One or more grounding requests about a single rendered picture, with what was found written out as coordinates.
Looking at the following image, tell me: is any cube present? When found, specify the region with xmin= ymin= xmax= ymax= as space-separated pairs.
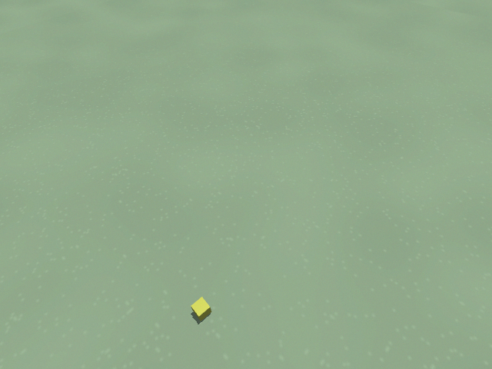
xmin=191 ymin=297 xmax=211 ymax=321

